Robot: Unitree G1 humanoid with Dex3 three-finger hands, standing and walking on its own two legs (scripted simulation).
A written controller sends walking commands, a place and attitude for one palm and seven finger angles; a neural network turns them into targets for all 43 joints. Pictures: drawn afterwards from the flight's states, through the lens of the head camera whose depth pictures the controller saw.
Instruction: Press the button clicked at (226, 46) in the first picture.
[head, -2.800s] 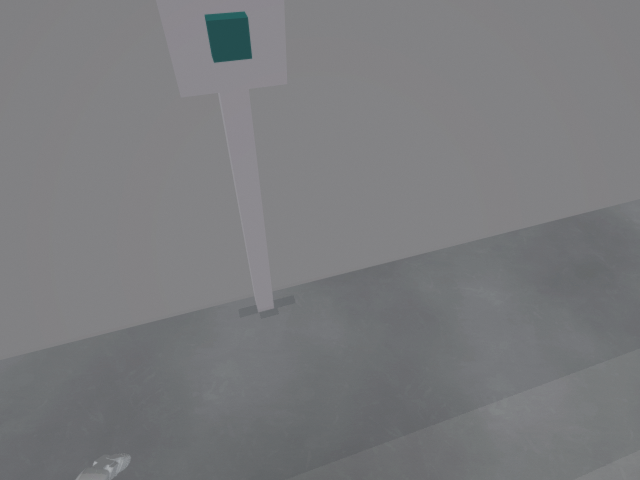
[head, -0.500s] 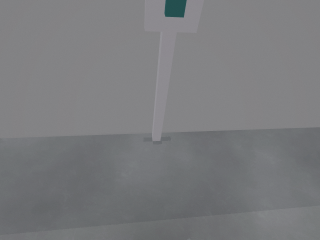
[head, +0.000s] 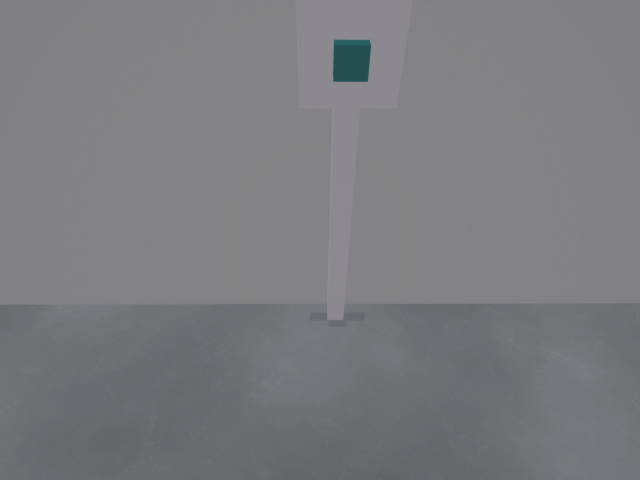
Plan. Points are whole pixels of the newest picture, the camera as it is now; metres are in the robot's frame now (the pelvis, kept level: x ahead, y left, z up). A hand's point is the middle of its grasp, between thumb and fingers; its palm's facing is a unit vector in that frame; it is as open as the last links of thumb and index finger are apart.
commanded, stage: take the last steps up to it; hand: left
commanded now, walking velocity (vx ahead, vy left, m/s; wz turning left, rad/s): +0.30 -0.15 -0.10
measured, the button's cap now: (351, 60) +0.81 -0.01 +0.19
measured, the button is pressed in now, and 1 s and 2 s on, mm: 0 0 0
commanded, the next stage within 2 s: come to a stop and stand still in 0.74 s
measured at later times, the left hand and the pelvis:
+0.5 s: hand (198, 472) +0.18 +0.20 -0.19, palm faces -0.04 -0.99 -0.15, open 7.4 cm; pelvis +0.15 +0.01 +0.00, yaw -5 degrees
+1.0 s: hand (302, 353) +0.38 +0.06 -0.18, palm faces -0.03 -0.98 -0.22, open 7.2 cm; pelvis +0.31 -0.12 -0.01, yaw -3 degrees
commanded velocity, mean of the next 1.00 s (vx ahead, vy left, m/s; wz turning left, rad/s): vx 0.15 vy -0.07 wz -0.03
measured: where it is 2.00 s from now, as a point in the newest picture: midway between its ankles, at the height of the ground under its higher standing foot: outside the picture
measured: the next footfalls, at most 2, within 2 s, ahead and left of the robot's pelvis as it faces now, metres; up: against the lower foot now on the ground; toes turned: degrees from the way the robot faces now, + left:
left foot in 0.22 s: +0.12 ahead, +0.13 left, +0.00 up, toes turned +8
right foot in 0.72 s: +0.38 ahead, -0.19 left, +0.00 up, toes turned -13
